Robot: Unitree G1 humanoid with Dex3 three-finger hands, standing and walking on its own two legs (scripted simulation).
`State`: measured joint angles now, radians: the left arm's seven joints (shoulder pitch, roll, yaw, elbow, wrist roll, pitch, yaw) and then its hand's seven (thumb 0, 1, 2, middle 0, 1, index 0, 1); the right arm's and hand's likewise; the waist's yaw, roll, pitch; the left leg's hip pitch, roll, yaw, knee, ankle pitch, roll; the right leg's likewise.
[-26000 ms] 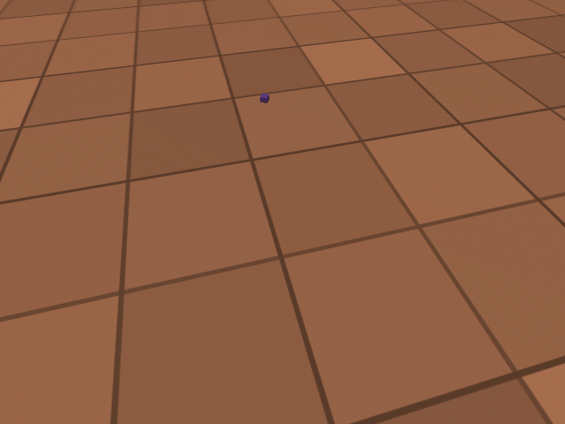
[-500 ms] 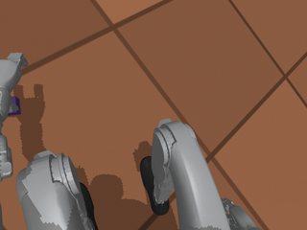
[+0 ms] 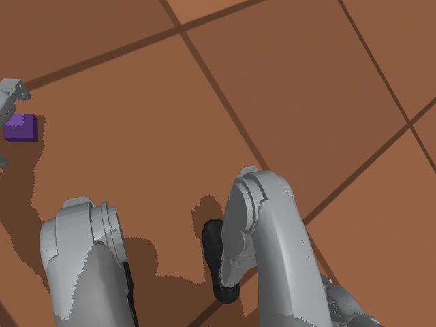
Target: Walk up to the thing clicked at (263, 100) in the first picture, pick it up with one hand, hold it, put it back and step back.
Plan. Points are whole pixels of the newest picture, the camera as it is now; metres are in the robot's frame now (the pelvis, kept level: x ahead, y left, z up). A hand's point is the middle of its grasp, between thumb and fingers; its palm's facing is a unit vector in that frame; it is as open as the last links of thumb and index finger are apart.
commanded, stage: rest palm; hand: left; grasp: from above
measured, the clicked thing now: (21, 128) +0.47 +0.31 -0.29
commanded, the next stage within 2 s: close in 1.92 s
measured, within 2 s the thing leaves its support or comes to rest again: neither
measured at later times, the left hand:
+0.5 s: hand (15, 122) +0.47 +0.30 -0.24, palm faces -0.46 -0.11 -0.88, open 14.0 cm
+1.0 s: hand (22, 137) +0.44 +0.29 -0.25, palm faces -0.43 -0.03 -0.90, open 14.3 cm
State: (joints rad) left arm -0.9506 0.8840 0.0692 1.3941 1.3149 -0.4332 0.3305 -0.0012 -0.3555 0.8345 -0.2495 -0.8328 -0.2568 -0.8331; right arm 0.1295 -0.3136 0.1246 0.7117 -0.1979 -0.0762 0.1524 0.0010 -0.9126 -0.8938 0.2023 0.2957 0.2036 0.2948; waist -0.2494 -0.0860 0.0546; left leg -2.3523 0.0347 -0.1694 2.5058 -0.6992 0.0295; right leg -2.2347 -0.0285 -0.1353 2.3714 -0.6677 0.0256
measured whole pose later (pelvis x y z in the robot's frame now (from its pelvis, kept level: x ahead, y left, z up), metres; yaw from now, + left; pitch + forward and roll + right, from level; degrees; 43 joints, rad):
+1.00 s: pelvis +0.00 +0.01 -0.01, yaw -4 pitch +27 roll -14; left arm -0.98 0.95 0.03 1.70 1.41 -0.32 0.69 0.00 -0.53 1.02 -0.11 -0.88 -0.08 -0.91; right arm 0.06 -0.32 0.25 0.70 -0.31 -0.20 0.24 0.00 -0.90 -0.90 0.20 0.30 0.20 0.29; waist -0.35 -0.14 0.10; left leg -2.35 0.05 -0.22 2.59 -0.74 0.04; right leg -2.23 0.01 -0.17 2.40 -0.66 0.05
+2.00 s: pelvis +0.00 +0.00 -0.01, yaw -5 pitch +27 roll -15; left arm -1.04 1.01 0.10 1.73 1.30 -0.20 0.67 0.00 -0.42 0.92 -0.16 -0.87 -0.15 -0.88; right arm 0.06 -0.38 0.29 0.65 -0.28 -0.29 0.26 0.00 -0.90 -0.90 0.20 0.30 0.20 0.29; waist -0.39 -0.16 0.16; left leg -2.36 0.05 -0.24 2.57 -0.72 0.03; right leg -2.23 0.02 -0.18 2.37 -0.64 0.05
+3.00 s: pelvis +0.00 +0.00 -0.01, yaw -4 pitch +27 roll -15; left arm -1.00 1.06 0.07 1.62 1.24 -0.31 0.46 0.00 0.03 0.55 -0.45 -0.65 -0.47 -0.63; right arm 0.09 -0.35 0.32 0.64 -0.27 -0.19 0.24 0.00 -0.90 -0.90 0.20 0.30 0.20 0.29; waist -0.36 -0.14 0.21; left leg -2.34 0.04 -0.26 2.57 -0.74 0.02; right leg -2.20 0.02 -0.20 2.37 -0.66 0.04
